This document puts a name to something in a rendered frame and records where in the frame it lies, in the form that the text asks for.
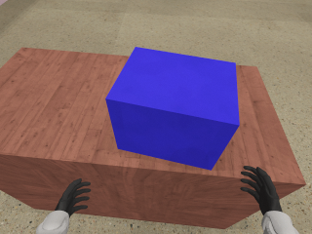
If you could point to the carton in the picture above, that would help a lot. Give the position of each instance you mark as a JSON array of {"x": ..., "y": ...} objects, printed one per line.
[{"x": 174, "y": 107}]

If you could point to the robot left hand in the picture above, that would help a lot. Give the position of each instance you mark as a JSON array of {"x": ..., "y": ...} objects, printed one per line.
[{"x": 68, "y": 200}]

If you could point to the robot right hand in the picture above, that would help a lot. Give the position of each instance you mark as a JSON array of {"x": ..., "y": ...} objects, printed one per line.
[{"x": 265, "y": 191}]

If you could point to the left robot forearm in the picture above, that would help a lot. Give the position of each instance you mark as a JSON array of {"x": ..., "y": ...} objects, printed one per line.
[{"x": 56, "y": 222}]

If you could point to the right robot forearm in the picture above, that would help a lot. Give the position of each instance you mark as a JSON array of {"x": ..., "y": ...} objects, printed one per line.
[{"x": 275, "y": 222}]

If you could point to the pedestal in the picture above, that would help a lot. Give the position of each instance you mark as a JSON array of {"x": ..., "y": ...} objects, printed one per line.
[{"x": 55, "y": 128}]

